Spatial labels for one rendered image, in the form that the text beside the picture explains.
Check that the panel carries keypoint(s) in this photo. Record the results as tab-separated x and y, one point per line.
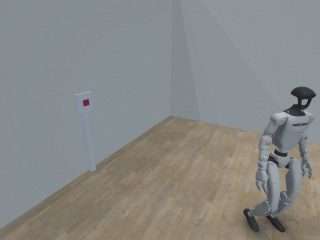
83	111

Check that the robot right hand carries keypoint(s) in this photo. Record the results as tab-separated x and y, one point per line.
261	175

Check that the button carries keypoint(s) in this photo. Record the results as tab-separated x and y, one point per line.
86	102

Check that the robot right forearm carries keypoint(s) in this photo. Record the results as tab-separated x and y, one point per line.
263	153

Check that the robot left hand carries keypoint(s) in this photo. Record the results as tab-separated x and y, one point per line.
307	164

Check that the robot left thigh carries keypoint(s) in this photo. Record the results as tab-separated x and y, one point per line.
293	181

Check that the robot left forearm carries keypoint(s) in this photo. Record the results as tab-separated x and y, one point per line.
303	148

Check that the left robot upper arm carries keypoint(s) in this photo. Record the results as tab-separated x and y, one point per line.
311	118

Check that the robot torso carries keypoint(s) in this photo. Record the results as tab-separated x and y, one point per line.
286	137

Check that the right robot upper arm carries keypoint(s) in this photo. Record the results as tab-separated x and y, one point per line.
276	120

